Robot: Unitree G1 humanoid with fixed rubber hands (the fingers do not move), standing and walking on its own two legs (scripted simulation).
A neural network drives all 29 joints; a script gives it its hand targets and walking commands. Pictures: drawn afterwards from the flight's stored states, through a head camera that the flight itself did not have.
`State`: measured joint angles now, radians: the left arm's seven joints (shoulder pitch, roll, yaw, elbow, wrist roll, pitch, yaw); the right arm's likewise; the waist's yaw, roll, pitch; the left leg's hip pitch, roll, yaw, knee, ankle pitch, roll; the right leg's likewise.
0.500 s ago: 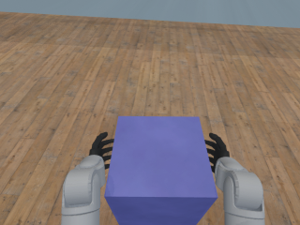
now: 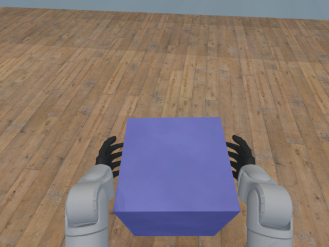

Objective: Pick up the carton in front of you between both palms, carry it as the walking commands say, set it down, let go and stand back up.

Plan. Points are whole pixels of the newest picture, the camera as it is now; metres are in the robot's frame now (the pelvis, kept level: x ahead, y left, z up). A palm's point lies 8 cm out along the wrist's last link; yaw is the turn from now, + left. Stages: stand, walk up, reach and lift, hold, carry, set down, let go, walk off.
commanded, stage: carry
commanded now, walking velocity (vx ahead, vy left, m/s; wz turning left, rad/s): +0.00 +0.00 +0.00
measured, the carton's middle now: (174, 181) +0.28 +0.00 +0.01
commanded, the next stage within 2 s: none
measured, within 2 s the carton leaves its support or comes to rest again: neither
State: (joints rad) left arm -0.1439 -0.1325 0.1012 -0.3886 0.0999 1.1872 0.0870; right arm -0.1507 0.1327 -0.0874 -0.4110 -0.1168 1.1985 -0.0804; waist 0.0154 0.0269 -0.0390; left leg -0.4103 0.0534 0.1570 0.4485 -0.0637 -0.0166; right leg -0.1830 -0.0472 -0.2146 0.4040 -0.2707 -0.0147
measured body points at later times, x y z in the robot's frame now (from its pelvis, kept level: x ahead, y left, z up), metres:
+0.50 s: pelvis +0.10 +0.00 +0.00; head +0.10 +0.00 +0.45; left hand +0.39 +0.14 +0.08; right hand +0.37 -0.16 +0.08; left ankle +0.09 +0.11 -0.73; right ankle -0.03 -0.10 -0.73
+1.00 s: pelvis +0.07 -0.01 -0.01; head +0.06 -0.01 +0.44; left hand +0.35 +0.13 +0.04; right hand +0.34 -0.17 +0.05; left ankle +0.09 +0.11 -0.74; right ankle -0.04 -0.10 -0.74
